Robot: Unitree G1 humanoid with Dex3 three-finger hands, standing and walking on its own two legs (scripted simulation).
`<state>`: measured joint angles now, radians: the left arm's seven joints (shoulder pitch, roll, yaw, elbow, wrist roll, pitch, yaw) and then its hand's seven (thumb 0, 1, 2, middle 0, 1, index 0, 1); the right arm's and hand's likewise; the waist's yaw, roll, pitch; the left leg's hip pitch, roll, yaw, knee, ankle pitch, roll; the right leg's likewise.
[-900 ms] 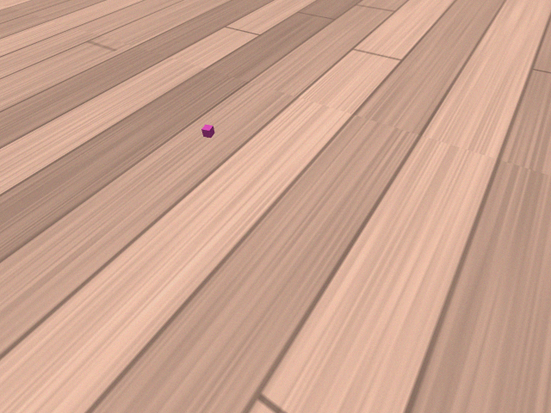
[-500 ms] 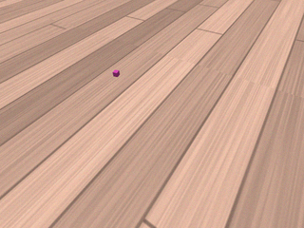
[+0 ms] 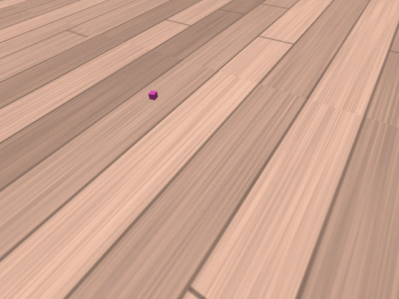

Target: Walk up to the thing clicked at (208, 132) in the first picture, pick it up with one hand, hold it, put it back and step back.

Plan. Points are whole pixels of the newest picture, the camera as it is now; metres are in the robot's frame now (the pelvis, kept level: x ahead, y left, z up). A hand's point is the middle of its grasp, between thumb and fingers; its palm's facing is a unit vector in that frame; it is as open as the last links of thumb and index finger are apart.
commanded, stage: stand
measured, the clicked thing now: (153, 95) +1.80 +0.51 -0.76
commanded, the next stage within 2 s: walk up in 0.22 s
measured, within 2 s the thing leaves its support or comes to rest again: neither
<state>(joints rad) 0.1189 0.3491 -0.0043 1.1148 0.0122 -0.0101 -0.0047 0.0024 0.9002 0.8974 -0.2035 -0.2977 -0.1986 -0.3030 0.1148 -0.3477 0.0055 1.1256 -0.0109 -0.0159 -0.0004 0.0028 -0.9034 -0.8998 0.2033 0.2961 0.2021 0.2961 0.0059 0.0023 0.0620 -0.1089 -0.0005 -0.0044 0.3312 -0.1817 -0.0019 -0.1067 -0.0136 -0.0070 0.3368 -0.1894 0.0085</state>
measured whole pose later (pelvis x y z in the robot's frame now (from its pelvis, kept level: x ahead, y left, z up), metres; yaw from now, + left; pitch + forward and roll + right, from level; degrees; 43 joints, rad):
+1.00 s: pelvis -0.01 -0.04 -0.04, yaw +31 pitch -2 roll -2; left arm 0.24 0.42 0.09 0.80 0.03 0.03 -0.02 0.00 0.90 0.90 -0.20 -0.30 -0.20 -0.30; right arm 0.26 -0.43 -0.05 0.73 -0.02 0.01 -0.03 0.00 -0.90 -0.90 0.21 0.30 0.21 0.30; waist 0.02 0.03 0.13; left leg -0.45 -0.02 -0.19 0.87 -0.41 0.00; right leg -0.34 -0.01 -0.04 0.76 -0.39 -0.01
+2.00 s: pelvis -0.02 -0.03 -0.01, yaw +46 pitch -3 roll -1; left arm 0.12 0.39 0.00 1.02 0.00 -0.02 -0.01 0.00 0.90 0.90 -0.20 -0.30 -0.20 -0.30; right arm 0.13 -0.35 0.01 1.03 0.00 -0.02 0.01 0.00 -0.90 -0.90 0.20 0.30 0.20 0.30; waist 0.02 0.00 0.07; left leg -0.26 -0.04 -0.09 0.54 -0.23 0.02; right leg -0.17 -0.04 -0.03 0.49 -0.28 0.04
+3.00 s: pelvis +0.00 -0.05 +0.00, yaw +44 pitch -3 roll +0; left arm 0.10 0.36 0.00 1.13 0.01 -0.01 -0.01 0.00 0.90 0.90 -0.20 -0.30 -0.20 -0.30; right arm 0.10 -0.35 0.00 1.16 -0.01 -0.01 0.00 0.00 -0.90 -0.90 0.20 0.30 0.20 0.30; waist 0.00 0.00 0.06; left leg -0.15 -0.01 -0.08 0.34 -0.13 -0.02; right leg -0.09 -0.01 -0.02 0.34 -0.19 0.01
